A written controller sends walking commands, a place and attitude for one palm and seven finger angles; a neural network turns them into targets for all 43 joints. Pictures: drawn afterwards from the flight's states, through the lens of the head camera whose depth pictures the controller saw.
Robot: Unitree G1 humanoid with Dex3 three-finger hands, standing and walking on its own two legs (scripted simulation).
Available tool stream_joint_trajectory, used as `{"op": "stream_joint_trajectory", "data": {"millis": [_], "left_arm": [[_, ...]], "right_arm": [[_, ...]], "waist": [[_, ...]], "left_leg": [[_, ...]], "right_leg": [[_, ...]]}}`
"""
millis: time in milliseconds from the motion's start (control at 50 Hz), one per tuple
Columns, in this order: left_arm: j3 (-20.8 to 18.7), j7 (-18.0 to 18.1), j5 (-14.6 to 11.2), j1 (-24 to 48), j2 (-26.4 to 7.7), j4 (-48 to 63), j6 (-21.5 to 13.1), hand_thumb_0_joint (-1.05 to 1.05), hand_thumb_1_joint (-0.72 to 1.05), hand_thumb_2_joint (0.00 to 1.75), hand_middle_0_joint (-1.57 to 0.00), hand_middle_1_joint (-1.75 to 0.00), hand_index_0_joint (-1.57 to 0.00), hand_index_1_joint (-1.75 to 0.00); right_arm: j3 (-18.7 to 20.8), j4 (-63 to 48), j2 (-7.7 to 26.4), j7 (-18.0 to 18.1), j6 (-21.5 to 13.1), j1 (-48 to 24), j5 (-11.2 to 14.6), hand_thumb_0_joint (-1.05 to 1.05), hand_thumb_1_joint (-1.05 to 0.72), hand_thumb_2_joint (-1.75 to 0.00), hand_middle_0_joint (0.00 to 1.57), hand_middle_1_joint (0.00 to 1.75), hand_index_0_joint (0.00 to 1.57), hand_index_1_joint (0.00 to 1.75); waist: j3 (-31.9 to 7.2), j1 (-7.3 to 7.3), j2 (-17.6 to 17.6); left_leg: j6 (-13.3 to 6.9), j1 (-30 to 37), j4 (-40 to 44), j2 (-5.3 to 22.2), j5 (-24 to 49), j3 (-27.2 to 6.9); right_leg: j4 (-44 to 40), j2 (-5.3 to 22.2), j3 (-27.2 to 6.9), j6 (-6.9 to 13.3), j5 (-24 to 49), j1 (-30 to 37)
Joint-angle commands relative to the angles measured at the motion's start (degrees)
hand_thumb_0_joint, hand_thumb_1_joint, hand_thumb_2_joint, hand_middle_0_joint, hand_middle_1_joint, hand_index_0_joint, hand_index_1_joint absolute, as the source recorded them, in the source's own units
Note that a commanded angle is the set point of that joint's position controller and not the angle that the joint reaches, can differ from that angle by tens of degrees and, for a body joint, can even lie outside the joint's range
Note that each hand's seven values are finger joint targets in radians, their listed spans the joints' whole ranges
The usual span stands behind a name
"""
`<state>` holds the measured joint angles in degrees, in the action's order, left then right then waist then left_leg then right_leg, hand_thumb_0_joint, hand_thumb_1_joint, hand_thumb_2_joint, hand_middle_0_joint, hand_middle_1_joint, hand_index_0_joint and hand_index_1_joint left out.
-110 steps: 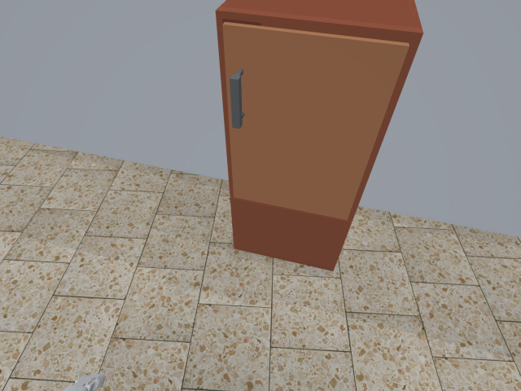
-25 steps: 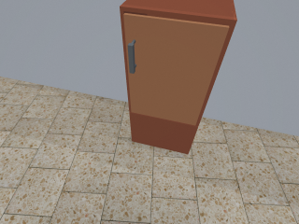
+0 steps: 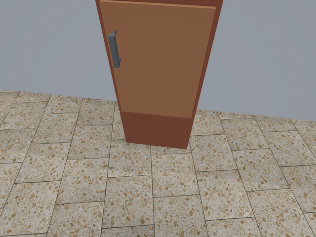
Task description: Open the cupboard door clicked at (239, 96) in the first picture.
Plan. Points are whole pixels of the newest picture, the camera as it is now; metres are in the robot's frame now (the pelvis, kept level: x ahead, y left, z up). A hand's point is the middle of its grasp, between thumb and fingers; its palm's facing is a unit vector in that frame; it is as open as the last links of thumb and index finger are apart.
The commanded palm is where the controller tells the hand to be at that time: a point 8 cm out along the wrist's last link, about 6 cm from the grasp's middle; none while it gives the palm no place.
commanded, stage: take the last steps up to it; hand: left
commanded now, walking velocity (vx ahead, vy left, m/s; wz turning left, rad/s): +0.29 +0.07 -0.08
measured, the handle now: (115, 49) +0.79 +0.22 +0.04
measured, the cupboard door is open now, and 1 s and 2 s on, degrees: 0 0 0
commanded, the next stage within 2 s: come to a stop and stand still in 0.64 s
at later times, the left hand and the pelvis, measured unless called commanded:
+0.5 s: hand (103, 232) +0.16 +0.17 -0.17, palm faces -0.03 -0.98 -0.19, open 7.4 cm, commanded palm none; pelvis +0.09 +0.00 -0.01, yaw -3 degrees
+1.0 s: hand (88, 217) +0.20 +0.23 -0.19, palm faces +0.00 -0.99 -0.14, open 7.4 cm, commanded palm none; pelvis +0.22 +0.06 +0.01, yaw -4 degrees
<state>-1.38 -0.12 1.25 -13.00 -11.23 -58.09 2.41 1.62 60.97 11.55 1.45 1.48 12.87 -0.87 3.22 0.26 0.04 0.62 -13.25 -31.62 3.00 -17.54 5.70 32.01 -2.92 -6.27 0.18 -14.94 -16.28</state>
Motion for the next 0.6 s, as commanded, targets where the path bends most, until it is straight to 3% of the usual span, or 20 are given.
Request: {"op": "stream_joint_trajectory", "data": {"millis": [0, 40, 80, 100, 120, 140, 160, 180, 220, 280, 300, 340, 380, 400, 420, 440, 460, 500, 540, 580], "left_arm": [[-2.7, 1.2, 0.0, -1.6, -10.0, 3.7, -1.3, 0.0, 0.9, 0.9, -0.2, -0.3, -0.2, -0.3], [-2.9, 0.9, 0.0, -2.6, -9.9, 3.8, -1.2, 0.0, 0.9, 0.9, -0.2, -0.3, -0.2, -0.3], [-3.1, 0.7, 0.2, -1.9, -9.3, 4.0, -1.2, 0.0, 0.9, 0.9, -0.2, -0.3, -0.2, -0.3], [-3.1, 0.5, 0.2, -0.7, -8.5, 4.4, -1.2, 0.0, 0.9, 0.9, -0.2, -0.3, -0.2, -0.3], [-2.9, 0.2, 0.2, 0.2, -7.0, 5.0, -1.5, 0.0, 0.9, 0.9, -0.2, -0.3, -0.2, -0.3], [-2.5, -0.1, 0.2, 1.3, -4.5, 5.6, -2.0, 0.0, 0.9, 0.9, -0.2, -0.3, -0.2, -0.3], [-2.4, -0.2, 0.3, 3.6, -3.3, 6.6, -2.6, 0.0, 0.9, 0.9, -0.2, -0.3, -0.2, -0.3], [-2.5, -0.3, 0.7, 4.1, -4.0, 6.4, -3.0, 0.0, 0.9, 0.9, -0.2, -0.3, -0.2, -0.3], [-2.5, -1.0, 0.6, 2.4, -2.6, 5.4, -3.3, 0.0, 0.9, 0.9, -0.2, -0.3, -0.2, -0.3], [-1.9, -1.5, 0.3, 1.6, -0.4, 4.8, -3.4, 0.0, 0.9, 0.9, -0.2, -0.3, -0.2, -0.3], [-1.7, -1.4, 0.3, 2.0, 0.1, 4.8, -3.6, 0.0, 0.9, 0.9, -0.2, -0.3, -0.2, -0.3], [-1.8, -1.2, 0.1, 0.6, 0.5, 4.2, -3.9, 0.0, 0.9, 0.9, -0.2, -0.3, -0.2, -0.3], [-2.3, -0.9, 0.3, -4.7, -0.4, 2.1, -4.3, 0.0, 0.9, 0.9, -0.2, -0.3, -0.2, -0.3], [-2.8, -0.6, 0.4, -9.6, -2.3, 0.3, -4.6, 0.0, 0.9, 0.9, -0.2, -0.3, -0.2, -0.3], [-3.6, 0.0, 0.8, -15.8, -6.4, -1.5, -5.4, 0.0, 0.9, 0.9, -0.2, -0.3, -0.2, -0.3], [-4.9, 0.7, 0.4, -21.3, -12.0, -2.7, -5.8, 0.0, 0.9, 0.9, -0.2, -0.3, -0.2, -0.3], [-4.8, 1.0, -0.4, -21.4, -11.8, -2.9, -5.5, 0.0, 0.9, 0.9, -0.2, -0.3, -0.2, -0.3], [-3.8, 1.4, -0.3, -13.7, -7.2, -1.6, -5.8, 0.0, 0.9, 0.9, -0.2, -0.3, -0.2, -0.3], [-2.7, 1.7, 0.1, -9.4, -3.1, -0.5, -6.1, 0.0, 0.9, 0.9, -0.2, -0.3, -0.2, -0.3], [-2.2, 1.7, 0.3, -9.2, -2.5, -0.9, -6.6, 0.0, 0.9, 0.9, -0.2, -0.3, -0.2, -0.3]], "right_arm": [[1.7, -3.0, 5.9, 0.3, -1.3, 3.4, 0.1, 0.0, -0.9, -0.9, 0.2, 0.3, 0.2, 0.3], [1.6, -2.3, 5.5, -0.2, -1.6, 4.6, -0.3, 0.0, -0.9, -0.9, 0.2, 0.3, 0.2, 0.3], [1.7, -1.5, 5.6, -0.6, -1.9, 6.8, -0.6, 0.0, -0.9, -0.9, 0.2, 0.3, 0.2, 0.3], [1.8, -1.0, 5.8, -0.6, -2.2, 8.7, -0.8, 0.0, -0.9, -0.9, 0.2, 0.3, 0.2, 0.3], [2.0, -0.3, 6.9, -0.6, -2.6, 10.9, -1.0, 0.0, -0.9, -0.9, 0.2, 0.3, 0.2, 0.3], [2.7, 0.5, 9.5, -0.3, -3.0, 13.9, -1.2, 0.0, -0.9, -0.9, 0.2, 0.3, 0.2, 0.3], [3.0, 0.4, 10.5, 0.0, -3.7, 15.1, -0.8, 0.0, -0.9, -0.9, 0.2, 0.3, 0.2, 0.3], [2.7, 0.4, 9.0, -0.1, -4.2, 14.9, -0.5, 0.0, -0.9, -0.9, 0.2, 0.3, 0.2, 0.3], [2.2, -0.2, 7.9, -0.1, -4.6, 12.0, -0.5, 0.0, -0.9, -0.9, 0.2, 0.3, 0.2, 0.3], [1.6, 0.7, 6.7, 0.0, -5.0, 11.8, -0.7, 0.0, -0.9, -0.9, 0.2, 0.3, 0.2, 0.3], [1.5, 1.3, 6.6, 0.0, -5.0, 13.2, -0.8, 0.0, -0.9, -0.9, 0.2, 0.3, 0.2, 0.3], [1.4, 2.2, 6.6, 0.0, -4.8, 14.1, -0.8, 0.0, -0.9, -0.9, 0.2, 0.3, 0.2, 0.3], [1.3, 2.7, 5.9, -0.1, -4.6, 14.0, -0.4, 0.0, -0.9, -0.9, 0.2, 0.3, 0.2, 0.3], [1.1, 2.7, 5.1, -0.2, -4.7, 13.3, 0.0, 0.0, -0.9, -0.9, 0.2, 0.3, 0.2, 0.3], [0.8, 1.7, 2.7, -0.7, -5.0, 12.9, 0.5, 0.0, -0.9, -0.9, 0.2, 0.3, 0.2, 0.3], [0.6, -0.8, 0.6, -1.0, -5.3, 11.2, 0.5, 0.0, -0.9, -0.9, 0.2, 0.3, 0.2, 0.3], [1.3, -1.8, 2.9, -0.9, -4.8, 8.0, -0.3, 0.0, -0.9, -0.9, 0.2, 0.3, 0.2, 0.3], [1.5, -1.1, 1.5, -1.4, -4.2, 6.2, -0.3, 0.0, -0.9, -0.9, 0.2, 0.3, 0.2, 0.3], [1.4, -0.1, -0.5, -1.6, -3.3, 7.9, -0.7, 0.0, -0.9, -0.9, 0.2, 0.3, 0.2, 0.3], [1.2, 0.5, -2.2, -1.8, -2.7, 9.8, -0.6, 0.0, -0.9, -0.9, 0.2, 0.3, 0.2, 0.3]], "waist": [[-5.2, 0.46, -5.9], [-3.0, -0.14, -6.4], [-0.3, 0.65, -5.5], [1.8, 1.55, -2.1], [3.1, 2.44, 3.4], [3.9, 3.78, 12.2], [5.5, 4.2, 14.9], [5.5, 3.68, 10.2], [5.1, 1.64, 4.7], [5.5, 0.66, 5.8], [5.0, 1.3, 6.3], [4.2, 0.62, 7.4], [1.7, -1.72, 4.3], [0.1, -4.2, 1.9], [-2.9, -6.51, -6.6], [-4.7, -7.63, -16.9], [-2.7, -7.52, -10.3], [3.3, -4.65, -9.1], [4.9, -1.32, -4.6], [3.9, 0.43, -4.1]], "left_leg": [[-0.6, 1.4, -0.4, 1.3, -4.4, -2.6], [-1.1, -0.2, 0.2, 0.4, -10.3, -2.8], [-1.8, 0.9, 2.4, 0.7, -14.8, -3.8], [-2.7, 2.0, 6.3, 2.1, -17.7, -6.1], [-4.6, 4.5, 12.4, 5.7, -22.2, -11.7], [-8.2, 7.2, 21.3, 12.9, -29.0, -22.2], [-11.7, 8.5, 26.1, 19.2, -26.8, -27.8], [-13.0, 9.3, 26.0, 20.1, -21.7, -27.7], [-11.8, 6.2, 24.7, 17.3, -14.4, -19.5], [-10.2, 4.6, 21.8, 12.7, -0.1, -9.6], [-10.1, 5.4, 20.3, 11.9, 4.8, -8.2], [-9.9, 4.8, 17.0, 11.5, 9.6, -6.3], [-8.0, 1.4, 10.5, 9.2, 9.3, -4.1], [-6.5, -2.6, 3.9, 7.0, 8.8, -1.6], [-4.3, -11.8, -8.4, 3.2, 2.0, 2.1], [-2.5, -22.3, -24.4, -1.8, -15.8, 3.3], [-2.7, -24.8, -32.3, -0.2, -15.6, -2.6], [-2.7, -24.5, -35.9, 3.2, -6.7, -4.7], [-1.6, -20.6, -32.8, 4.5, -1.1, -4.7], [-0.6, -17.5, -28.6, 3.8, 1.1, -2.9]], "right_leg": [[-11.2, 10.0, -12.5, 5.1, -1.1, -1.5], [-14.6, 9.2, -13.6, 5.7, -19.9, -3.3], [-14.4, 7.6, -12.3, 5.7, -26.7, -7.9], [-11.1, 5.8, -9.6, 5.2, -26.3, -11.2], [-3.6, 2.4, -4.9, 4.0, -23.6, -15.1], [9.9, -1.6, 2.7, 2.4, -16.4, -19.4], [20.1, 0.9, 6.5, 1.7, -12.0, -23.6], [24.9, 3.9, 4.8, 1.7, -11.0, -25.1], [24.3, 6.6, 6.2, 1.4, -8.6, -21.2], [14.0, 6.8, 10.5, 0.7, -6.6, -13.4], [10.7, 6.0, 12.1, 0.6, -6.7, -11.0], [4.8, 4.8, 13.9, 0.8, -4.7, -5.2], [-2.5, 3.2, 15.3, 1.4, 1.7, 5.3], [-4.7, 4.8, 12.9, 2.3, 2.4, 12.8], [-8.8, 14.6, 0.6, 5.7, -4.2, 22.7], [-18.4, 28.1, -21.0, 11.5, -6.7, 26.5], [-21.2, 29.4, -22.9, 13.3, -7.5, 22.9], [-22.8, 25.9, -16.2, 12.0, -11.1, 12.2], [-22.7, 22.2, -5.0, 10.1, -1.2, 5.5], [-22.2, 19.7, 2.2, 9.0, 8.6, 3.8]]}}
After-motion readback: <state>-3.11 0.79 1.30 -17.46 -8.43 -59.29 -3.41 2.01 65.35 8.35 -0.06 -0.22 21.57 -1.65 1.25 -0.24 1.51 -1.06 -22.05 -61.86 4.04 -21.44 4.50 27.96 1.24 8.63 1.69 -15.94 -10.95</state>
